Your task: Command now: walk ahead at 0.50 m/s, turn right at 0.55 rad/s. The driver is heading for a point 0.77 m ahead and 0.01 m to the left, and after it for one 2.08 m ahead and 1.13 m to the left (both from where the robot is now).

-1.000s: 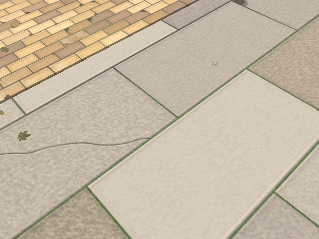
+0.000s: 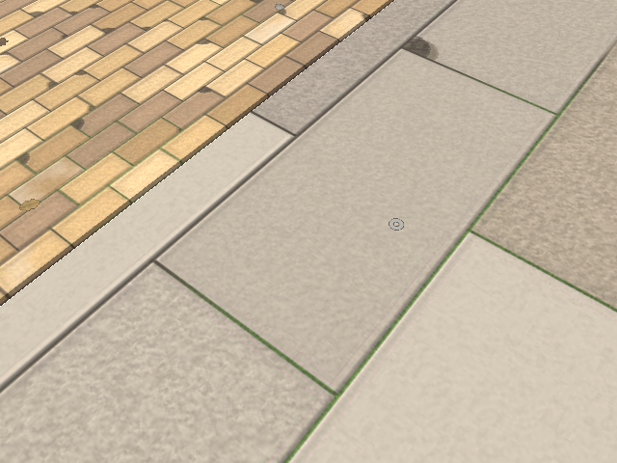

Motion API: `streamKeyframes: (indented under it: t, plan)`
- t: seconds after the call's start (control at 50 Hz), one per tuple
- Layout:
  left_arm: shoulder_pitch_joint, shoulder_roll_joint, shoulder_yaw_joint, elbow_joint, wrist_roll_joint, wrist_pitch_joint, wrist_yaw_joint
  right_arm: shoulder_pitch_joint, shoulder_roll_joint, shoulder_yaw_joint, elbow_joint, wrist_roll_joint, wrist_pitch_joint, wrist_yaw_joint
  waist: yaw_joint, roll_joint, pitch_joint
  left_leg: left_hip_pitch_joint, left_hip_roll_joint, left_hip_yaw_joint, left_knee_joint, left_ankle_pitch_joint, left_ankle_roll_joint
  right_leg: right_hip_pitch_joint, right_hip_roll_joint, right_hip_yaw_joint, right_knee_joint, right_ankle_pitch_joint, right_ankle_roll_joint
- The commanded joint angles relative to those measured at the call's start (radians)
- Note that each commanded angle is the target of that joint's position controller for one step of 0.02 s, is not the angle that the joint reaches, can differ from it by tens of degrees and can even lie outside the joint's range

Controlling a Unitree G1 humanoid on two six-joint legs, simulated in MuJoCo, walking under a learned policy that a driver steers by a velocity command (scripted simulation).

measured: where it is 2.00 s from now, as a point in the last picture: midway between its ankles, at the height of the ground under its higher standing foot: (308, 230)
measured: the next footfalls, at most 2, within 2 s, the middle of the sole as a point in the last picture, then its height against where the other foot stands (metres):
left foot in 0.24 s outside the picture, level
right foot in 0.76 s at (398, 431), level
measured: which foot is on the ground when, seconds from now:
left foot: up 0.00-0.22, down 0.24-0.76, up 0.78-1.00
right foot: down 0.00-0.24, up 0.26-0.74, down 0.76-1.00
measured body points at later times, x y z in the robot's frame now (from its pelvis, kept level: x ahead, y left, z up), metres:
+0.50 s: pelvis +0.28 +0.07 +0.01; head +0.30 +0.07 +0.46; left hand +0.50 +0.28 -0.09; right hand +0.25 -0.22 -0.11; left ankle +0.29 +0.17 -0.74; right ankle +0.29 -0.10 -0.67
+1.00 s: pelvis +0.52 -0.04 +0.01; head +0.53 -0.05 +0.45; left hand +0.63 +0.22 -0.10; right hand +0.60 -0.34 -0.11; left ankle +0.60 +0.11 -0.66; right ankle +0.49 -0.14 -0.74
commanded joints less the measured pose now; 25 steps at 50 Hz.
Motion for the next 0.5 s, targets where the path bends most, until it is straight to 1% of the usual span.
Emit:
streamKeyframes:
  t: [0.02,0.06,0.08,0.1,0.12,0.14,0.16,0.2,0.22,0.24,0.26,0.28,0.3,0.32,0.34,0.36,0.38,0.4,0.42,0.44,0.48,0.5]
  plan:
    - [-0.049,0.153,0.042,-0.070,-0.002,-0.016,0.021,0.012,-0.074,-0.016,-0.063,-0.009,0.007,-0.009,-0.035,-0.039,-0.039,-0.042,0.013,0.036,-0.173,0.086,-0.059,-0.012,-0.245,0.235,-0.172,0.314,-0.201]
    - [-0.033,0.170,0.048,-0.055,-0.010,-0.007,0.032,-0.071,-0.045,-0.002,-0.080,-0.009,0.007,-0.008,-0.001,-0.068,-0.038,0.035,-0.019,0.053,-0.358,0.256,-0.069,-0.071,-0.187,0.175,-0.151,0.237,-0.152]
    - [-0.010,0.175,0.050,-0.046,-0.012,-0.002,0.034,-0.112,-0.042,0.000,-0.086,-0.006,0.004,-0.005,0.023,-0.082,-0.045,0.070,-0.041,0.058,-0.435,0.335,-0.070,-0.076,-0.176,0.174,-0.138,0.190,-0.132]
    - [0.016,0.179,0.052,-0.036,-0.012,0.003,0.035,-0.140,-0.050,-0.003,-0.092,0.002,0.002,-0.002,0.042,-0.091,-0.056,0.097,-0.061,0.057,-0.487,0.388,-0.070,-0.067,-0.180,0.191,-0.128,0.147,-0.118]
    - [0.035,0.181,0.053,-0.027,-0.015,0.006,0.035,-0.158,-0.061,-0.007,-0.098,0.010,-0.001,0.000,0.051,-0.100,-0.062,0.114,-0.071,0.046,-0.523,0.404,-0.066,-0.048,-0.191,0.219,-0.112,0.107,-0.108]
    - [0.045,0.178,0.053,-0.022,-0.019,0.009,0.035,-0.164,-0.075,-0.013,-0.102,0.016,-0.005,0.003,0.050,-0.110,-0.066,0.121,-0.072,0.025,-0.556,0.396,-0.058,-0.020,-0.205,0.254,-0.086,0.064,-0.099]
    - [0.048,0.171,0.052,-0.020,-0.022,0.010,0.036,-0.160,-0.093,-0.022,-0.103,0.019,-0.008,0.004,0.042,-0.120,-0.071,0.132,-0.068,0.005,-0.584,0.377,-0.047,0.013,-0.222,0.293,-0.057,0.023,-0.087]
    - [0.034,0.164,0.052,-0.022,-0.017,0.012,0.037,-0.121,-0.122,-0.041,-0.096,0.023,-0.016,0.005,0.009,-0.146,-0.073,0.178,-0.062,-0.006,-0.606,0.301,-0.011,0.052,-0.251,0.356,0.008,-0.011,-0.064]
    - [0.022,0.147,0.048,-0.025,-0.014,0.013,0.036,-0.060,-0.131,-0.052,-0.080,0.023,-0.020,0.003,-0.028,-0.150,-0.084,0.254,-0.062,0.007,-0.633,0.278,0.013,0.045,-0.236,0.360,0.058,-0.013,-0.044]
    - [0.025,0.105,0.034,-0.030,-0.009,0.011,0.033,0.032,-0.156,-0.067,-0.067,0.013,-0.025,-0.003,-0.074,-0.134,-0.136,0.399,-0.021,-0.015,-0.645,0.253,0.050,0.007,-0.189,0.323,0.186,-0.006,-0.009]
    - [0.062,0.026,0.006,-0.042,0.012,0.008,0.030,0.173,-0.209,-0.080,-0.056,-0.002,-0.026,-0.009,-0.113,0.018,-0.278,0.625,0.161,-0.201,-0.659,0.162,0.110,-0.088,-0.116,0.218,0.483,-0.195,0.034]
    - [0.211,-0.009,-0.008,-0.066,-0.025,-0.004,0.027,0.234,-0.295,-0.102,-0.009,-0.011,-0.012,0.003,-0.034,0.375,-0.346,0.849,0.351,-0.729,-0.805,-0.117,0.285,-0.426,-0.018,0.118,0.796,-0.465,0.087]
    - [0.188,0.096,0.012,-0.026,-0.040,-0.002,0.033,0.209,-0.194,-0.084,-0.023,0.008,-0.010,0.010,-0.070,0.217,-0.262,0.791,0.331,-0.784,-0.867,-0.370,0.271,-0.529,-0.085,0.159,0.913,-0.390,0.099]
    - [0.072,0.143,0.025,-0.039,-0.030,0.003,0.033,0.165,-0.139,-0.068,-0.029,0.012,-0.006,0.007,-0.092,0.124,-0.145,0.682,0.286,-0.611,-0.870,-0.303,0.230,-0.542,-0.116,0.134,0.928,-0.296,0.096]
    - [0.005,0.137,0.024,-0.053,-0.013,0.005,0.037,0.118,-0.116,-0.058,-0.032,0.002,-0.002,0.008,-0.080,0.053,-0.093,0.575,0.236,-0.472,-0.865,-0.150,0.211,-0.504,-0.145,0.106,0.899,-0.233,0.096]
    - [-0.034,0.122,0.023,-0.067,0.000,0.001,0.036,0.095,-0.094,-0.051,-0.023,-0.003,0.001,0.007,-0.069,0.054,-0.047,0.503,0.198,-0.381,-0.875,-0.029,0.217,-0.490,-0.167,0.108,0.844,-0.190,0.094]
    - [-0.030,0.104,0.022,-0.069,-0.003,-0.001,0.030,0.087,-0.079,-0.045,-0.016,-0.007,-0.002,0.004,-0.046,0.084,-0.039,0.458,0.165,-0.308,-0.892,0.054,0.210,-0.443,-0.190,0.103,0.800,-0.160,0.091]
    - [-0.020,0.088,0.018,-0.063,-0.006,-0.001,0.026,0.089,-0.066,-0.042,-0.007,-0.003,-0.005,0.003,-0.038,0.106,-0.044,0.446,0.146,-0.264,-0.908,0.106,0.213,-0.419,-0.196,0.088,0.762,-0.148,0.092]
    - [-0.016,0.072,0.014,-0.058,-0.005,-0.001,0.023,0.100,-0.066,-0.042,0.005,0.003,-0.008,0.002,-0.033,0.109,-0.049,0.445,0.141,-0.232,-0.918,0.157,0.225,-0.412,-0.199,0.070,0.727,-0.145,0.095]
    - [-0.028,0.060,0.009,-0.060,-0.002,-0.001,0.022,0.111,-0.078,-0.045,0.016,0.008,-0.009,0.002,-0.033,0.101,-0.044,0.444,0.144,-0.208,-0.931,0.202,0.238,-0.418,-0.203,0.057,0.682,-0.136,0.099]
    - [-0.088,0.040,-0.003,-0.078,0.006,-0.005,0.019,0.126,-0.109,-0.053,0.035,0.016,-0.007,-0.001,-0.045,0.075,-0.029,0.452,0.158,-0.171,-0.957,0.275,0.257,-0.441,-0.218,0.036,0.562,-0.082,0.112]
    - [-0.116,0.031,-0.009,-0.082,0.006,-0.009,0.016,0.131,-0.119,-0.054,0.043,0.018,-0.003,-0.002,-0.054,0.066,-0.027,0.455,0.154,-0.145,-0.964,0.296,0.255,-0.435,-0.222,0.027,0.497,-0.035,0.115]
Keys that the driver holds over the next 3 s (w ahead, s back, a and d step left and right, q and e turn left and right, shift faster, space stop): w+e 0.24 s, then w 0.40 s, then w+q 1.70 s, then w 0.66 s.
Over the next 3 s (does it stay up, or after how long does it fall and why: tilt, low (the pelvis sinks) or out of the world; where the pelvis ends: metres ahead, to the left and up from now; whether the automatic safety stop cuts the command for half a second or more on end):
stays up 1.52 0.38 0.00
